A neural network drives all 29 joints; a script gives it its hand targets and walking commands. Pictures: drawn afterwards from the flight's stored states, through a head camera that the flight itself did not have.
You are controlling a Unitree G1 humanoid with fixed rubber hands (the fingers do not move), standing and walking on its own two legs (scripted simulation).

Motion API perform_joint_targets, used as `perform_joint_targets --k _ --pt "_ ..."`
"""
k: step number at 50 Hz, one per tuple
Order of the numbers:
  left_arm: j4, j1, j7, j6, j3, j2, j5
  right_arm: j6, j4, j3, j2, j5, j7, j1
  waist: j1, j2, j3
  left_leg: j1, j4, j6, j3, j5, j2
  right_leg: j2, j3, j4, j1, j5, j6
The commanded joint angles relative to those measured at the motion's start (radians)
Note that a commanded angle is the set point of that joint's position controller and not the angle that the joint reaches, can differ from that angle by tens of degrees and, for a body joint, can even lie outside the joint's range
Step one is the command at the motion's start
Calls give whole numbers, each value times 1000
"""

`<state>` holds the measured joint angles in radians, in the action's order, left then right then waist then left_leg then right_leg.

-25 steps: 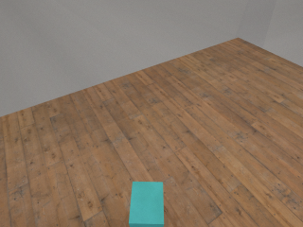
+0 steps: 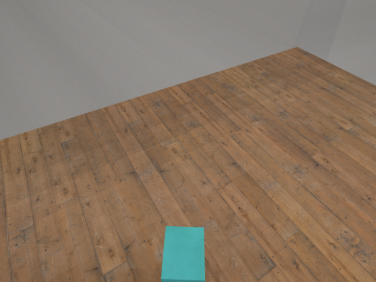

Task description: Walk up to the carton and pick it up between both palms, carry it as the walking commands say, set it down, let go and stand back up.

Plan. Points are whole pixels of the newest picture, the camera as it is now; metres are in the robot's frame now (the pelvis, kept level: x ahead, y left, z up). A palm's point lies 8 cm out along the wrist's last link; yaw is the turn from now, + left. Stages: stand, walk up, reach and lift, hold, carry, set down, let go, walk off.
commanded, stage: walk up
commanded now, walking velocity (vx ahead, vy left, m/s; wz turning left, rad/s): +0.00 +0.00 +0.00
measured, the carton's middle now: (183, 262) +0.36 +0.02 -0.63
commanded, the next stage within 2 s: stand in 0.64 s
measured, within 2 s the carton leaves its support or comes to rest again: neither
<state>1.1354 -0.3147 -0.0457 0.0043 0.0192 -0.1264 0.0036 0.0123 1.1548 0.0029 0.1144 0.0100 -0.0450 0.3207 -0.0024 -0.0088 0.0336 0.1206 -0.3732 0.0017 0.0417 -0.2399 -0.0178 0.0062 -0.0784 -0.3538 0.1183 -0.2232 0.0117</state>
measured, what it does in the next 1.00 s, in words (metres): stands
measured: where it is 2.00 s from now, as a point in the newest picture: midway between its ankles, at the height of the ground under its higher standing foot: outside the picture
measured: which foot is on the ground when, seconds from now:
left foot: down 0.00-1.00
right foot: down 0.00-1.00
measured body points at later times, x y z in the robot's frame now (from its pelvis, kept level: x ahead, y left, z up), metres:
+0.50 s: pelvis +0.00 +0.02 +0.00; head +0.02 +0.04 +0.45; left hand +0.01 +0.27 -0.16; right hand -0.01 -0.22 -0.15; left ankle -0.02 +0.12 -0.75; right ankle -0.02 -0.11 -0.75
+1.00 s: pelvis -0.02 +0.03 -0.02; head +0.04 +0.04 +0.42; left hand +0.15 +0.28 -0.15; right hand +0.12 -0.23 -0.14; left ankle -0.02 +0.12 -0.75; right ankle -0.02 -0.11 -0.75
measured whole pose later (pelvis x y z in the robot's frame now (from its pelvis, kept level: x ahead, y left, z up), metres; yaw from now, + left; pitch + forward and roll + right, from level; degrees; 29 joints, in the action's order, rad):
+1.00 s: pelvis -0.02 +0.03 -0.02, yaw +0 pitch +7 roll -1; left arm 0.73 0.00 -0.04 -0.38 -0.03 -0.26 0.08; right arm -0.37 0.72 0.00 0.27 -0.04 0.00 0.03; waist -0.02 0.01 0.00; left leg 0.44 -0.66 0.05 0.06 -0.34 0.01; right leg 0.03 -0.04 -0.62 0.43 -0.30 -0.03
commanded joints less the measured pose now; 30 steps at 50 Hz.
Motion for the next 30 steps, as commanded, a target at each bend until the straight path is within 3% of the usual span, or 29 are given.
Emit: perform_joint_targets --k 1,10,30 --pt "-5 -80 -2 2 9 -69 0 4 1 10 74 0 -2 94 -1 12 45 59 59 29 -69 201 -86 100 92 50 -8 175 5" --pt "0 -59 0 10 8 -95 -4 19 1 19 104 2 3 84 1 11 53 65 75 33 -85 166 -90 107 103 57 -6 136 -3" --pt "3 21 13 23 10 -199 -13 40 -26 38 212 0 17 9 9 17 18 13 70 49 -103 296 -113 123 105 32 -11 182 -15"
